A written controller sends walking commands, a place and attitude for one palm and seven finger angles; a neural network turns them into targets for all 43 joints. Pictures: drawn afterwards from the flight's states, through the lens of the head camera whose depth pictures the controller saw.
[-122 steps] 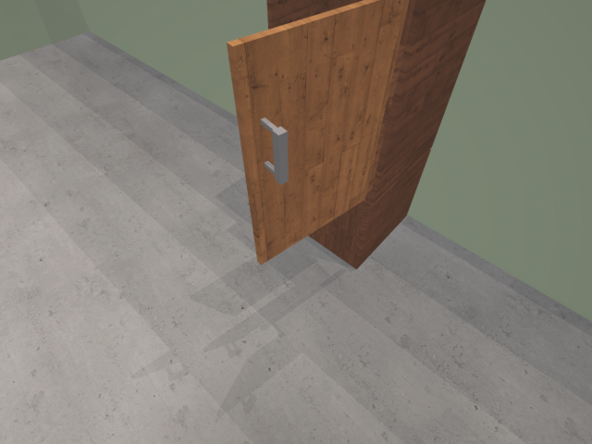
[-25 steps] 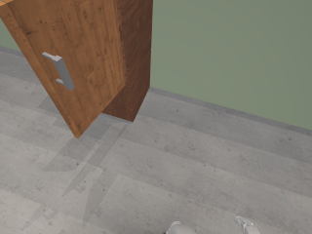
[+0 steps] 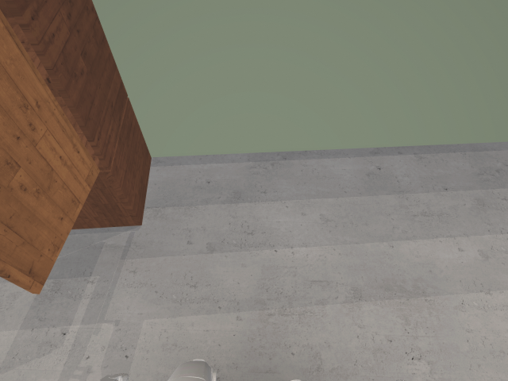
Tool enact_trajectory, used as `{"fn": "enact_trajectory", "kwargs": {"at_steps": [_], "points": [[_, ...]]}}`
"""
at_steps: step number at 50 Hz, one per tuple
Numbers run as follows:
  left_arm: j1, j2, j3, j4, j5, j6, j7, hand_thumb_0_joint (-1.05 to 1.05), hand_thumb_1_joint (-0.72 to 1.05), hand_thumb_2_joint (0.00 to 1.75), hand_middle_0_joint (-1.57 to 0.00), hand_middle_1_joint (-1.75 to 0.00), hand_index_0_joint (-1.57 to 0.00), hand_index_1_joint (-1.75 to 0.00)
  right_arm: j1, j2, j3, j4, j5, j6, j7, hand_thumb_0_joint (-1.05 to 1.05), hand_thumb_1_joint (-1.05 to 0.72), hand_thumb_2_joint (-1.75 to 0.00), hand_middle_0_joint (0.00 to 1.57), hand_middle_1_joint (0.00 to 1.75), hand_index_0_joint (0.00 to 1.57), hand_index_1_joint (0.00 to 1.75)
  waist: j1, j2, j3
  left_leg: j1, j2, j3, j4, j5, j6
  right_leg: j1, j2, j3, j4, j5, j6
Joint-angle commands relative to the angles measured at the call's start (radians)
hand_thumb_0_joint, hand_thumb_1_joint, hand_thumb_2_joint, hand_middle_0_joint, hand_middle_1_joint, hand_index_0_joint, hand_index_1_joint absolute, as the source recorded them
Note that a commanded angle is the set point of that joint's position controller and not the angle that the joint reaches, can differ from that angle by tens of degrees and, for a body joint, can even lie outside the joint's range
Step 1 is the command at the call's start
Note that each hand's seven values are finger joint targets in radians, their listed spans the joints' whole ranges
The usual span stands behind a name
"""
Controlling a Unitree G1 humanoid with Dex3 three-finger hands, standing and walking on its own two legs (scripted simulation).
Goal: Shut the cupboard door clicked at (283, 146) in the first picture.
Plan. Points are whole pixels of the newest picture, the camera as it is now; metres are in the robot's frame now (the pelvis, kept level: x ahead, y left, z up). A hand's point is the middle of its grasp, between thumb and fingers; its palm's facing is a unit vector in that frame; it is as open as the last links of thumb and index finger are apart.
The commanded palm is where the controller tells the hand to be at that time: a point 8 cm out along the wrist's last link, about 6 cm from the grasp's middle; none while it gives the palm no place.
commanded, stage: walk to a spot facing it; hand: left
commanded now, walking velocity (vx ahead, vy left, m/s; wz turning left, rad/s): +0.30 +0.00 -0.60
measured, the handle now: out of the picture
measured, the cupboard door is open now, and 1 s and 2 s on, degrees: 80 80 80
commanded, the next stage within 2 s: turn to face it in 1.36 s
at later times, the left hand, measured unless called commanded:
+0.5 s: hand (225, 265) +0.35 +0.08 -0.16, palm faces -0.41 -0.89 -0.19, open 7.4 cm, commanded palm none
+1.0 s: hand (234, 274) +0.33 +0.06 -0.17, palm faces -0.34 -0.92 -0.20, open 7.3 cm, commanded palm none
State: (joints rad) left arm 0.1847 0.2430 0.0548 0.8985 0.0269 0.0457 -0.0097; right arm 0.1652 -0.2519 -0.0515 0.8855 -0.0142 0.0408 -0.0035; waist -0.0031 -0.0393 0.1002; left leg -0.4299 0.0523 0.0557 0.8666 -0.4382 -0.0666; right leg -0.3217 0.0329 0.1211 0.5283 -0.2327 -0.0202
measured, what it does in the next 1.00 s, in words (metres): walks ahead, turning right: left foot, then right foot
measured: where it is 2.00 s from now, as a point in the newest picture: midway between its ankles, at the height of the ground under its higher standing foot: (331, 258)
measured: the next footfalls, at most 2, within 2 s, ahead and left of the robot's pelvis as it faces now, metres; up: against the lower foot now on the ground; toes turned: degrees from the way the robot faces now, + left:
left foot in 0.08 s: +0.06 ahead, +0.14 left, +0.00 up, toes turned +1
right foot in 0.50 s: +0.21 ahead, -0.15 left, +0.00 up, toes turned -25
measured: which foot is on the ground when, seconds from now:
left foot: up 0.00-0.06, down 0.08-0.50, up 0.52-1.00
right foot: down 0.00-0.08, up 0.10-0.48, down 0.50-1.00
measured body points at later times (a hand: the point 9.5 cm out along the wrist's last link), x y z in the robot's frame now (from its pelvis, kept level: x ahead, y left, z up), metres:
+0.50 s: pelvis +0.13 -0.04 -0.02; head +0.18 -0.06 +0.43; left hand +0.37 +0.13 -0.15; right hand -0.06 -0.22 -0.15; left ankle +0.02 +0.13 -0.73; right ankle +0.17 -0.13 -0.74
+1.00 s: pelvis +0.33 -0.13 +0.00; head +0.36 -0.14 +0.45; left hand +0.35 +0.11 -0.15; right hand +0.38 -0.40 -0.13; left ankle +0.48 -0.07 -0.71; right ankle +0.17 -0.13 -0.74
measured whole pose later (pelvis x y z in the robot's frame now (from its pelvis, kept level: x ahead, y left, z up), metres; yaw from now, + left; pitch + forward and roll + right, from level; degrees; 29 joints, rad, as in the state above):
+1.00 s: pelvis +0.33 -0.13 +0.00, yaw -28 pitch +1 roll +0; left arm 0.45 0.17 0.03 1.10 0.01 -0.07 0.02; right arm 0.03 -0.18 -0.04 0.94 -0.02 -0.01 0.03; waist 0.08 -0.02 0.04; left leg -0.55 0.06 0.09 0.74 -0.22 -0.02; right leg 0.07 0.09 0.04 0.27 -0.35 -0.09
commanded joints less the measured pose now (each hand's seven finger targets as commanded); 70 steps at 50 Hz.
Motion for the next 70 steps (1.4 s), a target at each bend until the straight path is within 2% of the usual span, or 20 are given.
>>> {"fn": "enact_trajectory", "kwargs": {"at_steps": [1, 2, 4, 5, 7, 11, 19, 23, 24, 25, 26, 31, 46, 51, 52, 53, 54, 57, 61, 70], "points": [[-0.047, 0.213, 0.065, -0.08, 0.003, -0.03, -0.004, 0.0, 0.9, 0.9, -0.2, -0.3, -0.2, -0.3, 0.098, -0.071, -0.024, -0.043, -0.001, -0.045, -0.001, 0.0, -0.9, -0.9, 0.2, 0.3, 0.2, 0.3, -0.031, -0.141, -0.087, 0.257, -0.044, 0.034, -0.259, 0.047, 0.014, -0.147, -0.175, 0.269, -0.239, -0.436, -0.139], [-0.069, 0.177, 0.059, -0.088, -0.002, -0.031, -0.008, 0.0, 0.9, 0.9, -0.2, -0.3, -0.2, -0.3, 0.179, -0.091, -0.027, -0.015, -0.002, -0.057, -0.01, 0.0, -0.9, -0.9, 0.2, 0.3, 0.2, 0.3, -0.073, -0.065, -0.098, 0.418, -0.024, 0.021, -0.403, 0.067, 0.023, -0.256, -0.129, 0.233, -0.153, -0.439, -0.1], [-0.119, 0.066, 0.035, -0.153, -0.017, -0.034, -0.022, 0.0, 0.9, 0.9, -0.2, -0.3, -0.2, -0.3, 0.33, -0.259, -0.057, 0.013, -0.031, -0.081, -0.034, 0.0, -0.9, -0.9, 0.2, 0.3, 0.2, 0.3, -0.132, 0.44, -0.107, 0.529, 0.451, -0.586, -0.727, -0.365, 0.172, -0.527, 0.053, -0.093, 0.404, -0.421, 0.018], [-0.208, 0.107, 0.045, -0.175, -0.003, -0.041, -0.034, 0.0, 0.9, 0.9, -0.2, -0.3, -0.2, -0.3, 0.31, -0.262, -0.051, 0.01, -0.027, -0.085, -0.04, 0.0, -0.9, -0.9, 0.2, 0.3, 0.2, 0.3, -0.128, 0.249, -0.019, 0.395, 0.51, -0.619, -0.783, -0.339, 0.24, -0.526, -0.049, -0.02, 0.525, -0.32, 0.014], [-0.154, 0.078, 0.059, -0.133, 0.011, -0.052, -0.055, 0.0, 0.9, 0.9, -0.2, -0.3, -0.2, -0.3, 0.215, -0.193, -0.034, -0.017, -0.034, -0.101, -0.031, 0.0, -0.9, -0.9, 0.2, 0.3, 0.2, 0.3, -0.053, 0.095, -0.04, 0.332, 0.376, -0.413, -0.722, -0.093, 0.206, -0.459, -0.076, -0.07, 0.65, -0.164, 0.022], [-0.135, 0.015, 0.03, -0.096, 0.007, -0.035, -0.071, 0.0, 0.9, 0.9, -0.2, -0.3, -0.2, -0.3, 0.257, -0.105, 0.0, 0.026, -0.022, -0.116, -0.036, 0.0, -0.9, -0.9, 0.2, 0.3, 0.2, 0.3, -0.033, 0.204, -0.057, 0.411, 0.233, -0.042, -0.625, 0.407, 0.119, -0.44, -0.08, -0.158, 0.62, -0.016, 0.039], [-0.29, 0.005, 0.007, -0.113, 0.0, -0.036, -0.074, 0.0, 0.9, 0.9, -0.2, -0.3, -0.2, -0.3, 0.372, -0.101, 0.005, 0.087, -0.032, -0.108, -0.032, 0.0, -0.9, -0.9, 0.2, 0.3, 0.2, 0.3, -0.081, 0.227, -0.016, 0.456, 0.29, 0.112, -0.583, 0.61, 0.134, -0.301, -0.073, -0.26, 0.246, -0.028, 0.001], [0.004, 0.071, 0.032, -0.028, 0.0, -0.054, -0.056, 0.0, 0.9, 0.9, -0.2, -0.3, -0.2, -0.3, 0.296, -0.143, 0.0, 0.074, -0.016, -0.104, -0.026, 0.0, -0.9, -0.9, 0.2, 0.3, 0.2, 0.3, 0.076, 0.157, -0.153, 0.323, 0.27, 0.201, -0.204, 0.939, 0.092, 0.216, 0.014, -0.296, 0.041, -0.032, -0.081], [0.191, 0.169, 0.062, 0.026, 0.008, -0.068, -0.042, 0.0, 0.9, 0.9, -0.2, -0.3, -0.2, -0.3, 0.253, -0.109, 0.005, 0.046, 0.004, -0.108, -0.014, 0.0, -0.9, -0.9, 0.2, 0.3, 0.2, 0.3, 0.166, -0.009, -0.274, 0.056, 0.209, 0.243, 0.07, 0.692, 0.049, 0.564, -0.139, -0.101, -0.014, -0.055, -0.139], [0.323, 0.288, 0.093, 0.051, -0.004, -0.072, -0.022, 0.0, 0.9, 0.9, -0.2, -0.3, -0.2, -0.3, 0.226, -0.04, 0.019, -0.008, 0.022, -0.11, -0.013, 0.0, -0.9, -0.9, 0.2, 0.3, 0.2, 0.3, 0.196, -0.263, -0.386, -0.249, 0.012, 0.178, 0.452, -0.164, -0.009, 0.73, -0.46, 0.471, -0.165, 0.045, -0.255], [0.275, 0.293, 0.093, 0.051, -0.024, -0.065, -0.007, 0.0, 0.9, 0.9, -0.2, -0.3, -0.2, -0.3, 0.142, -0.085, 0.007, -0.018, 0.015, -0.104, -0.016, 0.0, -0.9, -0.9, 0.2, 0.3, 0.2, 0.3, 0.17, -0.16, -0.302, -0.33, 0.053, -0.023, 0.557, -0.141, 0.023, 0.615, -0.457, 0.478, -0.233, 0.044, -0.26], [0.021, 0.099, 0.034, -0.009, -0.014, -0.101, 0.008, 0.0, 0.9, 0.9, -0.2, -0.3, -0.2, -0.3, 0.177, -0.023, -0.004, 0.059, -0.014, -0.063, -0.004, 0.0, -0.9, -0.9, 0.2, 0.3, 0.2, 0.3, -0.022, -0.055, -0.077, -0.132, 0.123, -0.036, 0.32, 0.15, 0.001, 0.097, -0.264, 0.077, -0.315, 0.201, -0.16], [0.321, 0.048, 0.005, 0.16, -0.01, -0.139, 0.03, 0.0, 0.9, 0.9, -0.2, -0.3, -0.2, -0.3, -0.212, 0.01, -0.001, -0.04, -0.006, -0.077, 0.033, 0.0, -0.9, -0.9, 0.2, 0.3, 0.2, 0.3, 0.064, -0.073, -0.021, -0.287, 0.041, 0.009, -0.079, 0.239, 0.033, 0.451, -0.261, 0.091, -0.269, 0.635, -0.159], [0.282, 0.087, 0.013, 0.173, -0.013, -0.145, 0.034, 0.0, 0.9, 0.9, -0.2, -0.3, -0.2, -0.3, 0.029, -0.021, -0.011, 0.05, -0.014, -0.095, 0.012, 0.0, -0.9, -0.9, 0.2, 0.3, 0.2, 0.3, -0.076, -0.045, -0.122, 0.227, -0.075, 0.093, -0.33, 0.268, 0.105, 0.299, -0.2, -0.012, 0.034, 0.981, -0.098], [0.269, 0.079, 0.014, 0.163, -0.021, -0.146, 0.028, 0.0, 0.9, 0.9, -0.2, -0.3, -0.2, -0.3, 0.2, -0.083, -0.025, 0.097, -0.021, -0.099, 0.001, 0.0, -0.9, -0.9, 0.2, 0.3, 0.2, 0.3, -0.144, 0.013, -0.21, 0.523, 0.021, -0.02, -0.332, 0.336, 0.155, 0.09, -0.161, -0.04, 0.242, 0.757, -0.065], [0.324, 0.015, 0.004, 0.149, -0.03, -0.143, 0.017, 0.0, 0.9, 0.9, -0.2, -0.3, -0.2, -0.3, 0.341, -0.193, -0.05, 0.13, -0.036, -0.104, -0.007, 0.0, -0.9, -0.9, 0.2, 0.3, 0.2, 0.3, -0.157, 0.25, -0.347, 0.75, 0.345, -0.44, -0.367, 0.355, 0.285, -0.16, -0.021, -0.129, 0.622, 0.088, -0.022], [0.277, 0.022, -0.001, 0.123, -0.033, -0.149, 0.018, 0.0, 0.9, 0.9, -0.2, -0.3, -0.2, -0.3, 0.363, -0.197, -0.044, 0.124, -0.023, -0.097, -0.015, 0.0, -0.9, -0.9, 0.2, 0.3, 0.2, 0.3, -0.144, 0.238, -0.337, 0.691, 0.467, -0.64, -0.537, 0.384, 0.362, -0.244, 0.013, -0.084, 0.834, -0.28, -0.029], [0.159, -0.008, 0.013, 0.108, 0.001, -0.118, 0.003, 0.0, 0.9, 0.9, -0.2, -0.3, -0.2, -0.3, 0.155, -0.061, -0.009, 0.086, -0.013, -0.113, -0.019, 0.0, -0.9, -0.9, 0.2, 0.3, 0.2, 0.3, -0.031, 0.134, 0.002, 0.227, 0.337, -0.401, -0.667, 0.177, 0.262, -0.326, -0.107, -0.058, 0.862, -0.11, -0.011], [0.201, -0.057, 0.013, 0.115, 0.001, -0.068, -0.02, 0.0, 0.9, 0.9, -0.2, -0.3, -0.2, -0.3, 0.155, -0.032, 0.003, 0.111, -0.008, -0.135, -0.023, 0.0, -0.9, -0.9, 0.2, 0.3, 0.2, 0.3, 0.034, 0.16, -0.047, 0.187, 0.235, -0.1, -0.685, 0.339, 0.209, -0.255, -0.131, -0.091, 0.66, -0.006, 0.009], [-0.122, -0.041, 0.014, 0.006, 0.0, -0.055, -0.041, 0.0, 0.9, 0.9, -0.2, -0.3, -0.2, -0.3, 0.306, -0.052, 0.003, 0.17, -0.018, -0.119, -0.027, 0.0, -0.9, -0.9, 0.2, 0.3, 0.2, 0.3, -0.039, 0.128, 0.011, 0.343, 0.245, 0.063, -0.648, 0.567, 0.18, -0.268, -0.11, -0.219, 0.212, 0.121, -0.002]]}}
